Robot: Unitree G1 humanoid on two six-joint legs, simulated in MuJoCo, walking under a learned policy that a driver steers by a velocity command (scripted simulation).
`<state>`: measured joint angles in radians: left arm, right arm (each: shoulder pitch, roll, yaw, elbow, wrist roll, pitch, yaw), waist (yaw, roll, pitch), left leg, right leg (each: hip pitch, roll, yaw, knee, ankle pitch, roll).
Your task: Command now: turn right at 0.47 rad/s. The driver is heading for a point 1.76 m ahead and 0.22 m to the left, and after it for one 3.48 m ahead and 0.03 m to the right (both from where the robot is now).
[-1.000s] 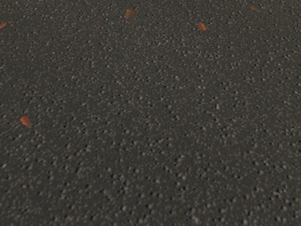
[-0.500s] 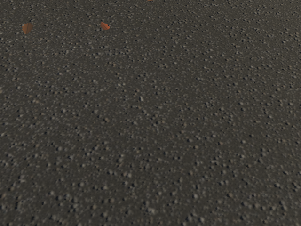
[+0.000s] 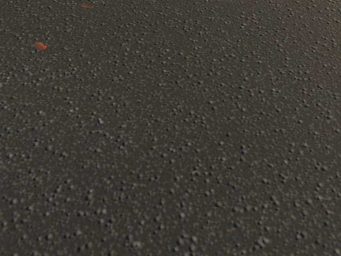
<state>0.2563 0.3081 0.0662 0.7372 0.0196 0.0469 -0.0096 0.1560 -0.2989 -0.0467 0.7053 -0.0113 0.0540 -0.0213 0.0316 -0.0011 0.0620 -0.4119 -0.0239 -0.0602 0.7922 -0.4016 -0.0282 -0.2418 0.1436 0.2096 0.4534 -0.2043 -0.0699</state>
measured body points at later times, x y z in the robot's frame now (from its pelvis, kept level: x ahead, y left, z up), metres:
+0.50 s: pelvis +0.00 +0.02 +0.00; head +0.02 +0.02 +0.45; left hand +0.11 +0.28 -0.13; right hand +0.07 -0.24 -0.13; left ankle +0.02 +0.12 -0.74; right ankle -0.04 -0.09 -0.74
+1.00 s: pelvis +0.15 +0.05 +0.01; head +0.16 +0.07 +0.45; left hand +0.28 +0.29 -0.13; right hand +0.07 -0.20 -0.13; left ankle +0.07 +0.12 -0.74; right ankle +0.20 -0.10 -0.67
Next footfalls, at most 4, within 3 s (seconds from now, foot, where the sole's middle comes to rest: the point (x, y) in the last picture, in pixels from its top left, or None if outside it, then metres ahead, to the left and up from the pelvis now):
0.10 left None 0.11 0.12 -0.78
0.44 right None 0.00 -0.09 -0.78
1.22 right None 0.44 -0.07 -0.78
1.78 left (169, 183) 0.76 0.07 -0.78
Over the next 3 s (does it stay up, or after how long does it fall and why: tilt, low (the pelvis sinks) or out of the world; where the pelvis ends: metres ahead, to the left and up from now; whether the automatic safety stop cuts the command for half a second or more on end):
stays up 1.23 0.00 -0.01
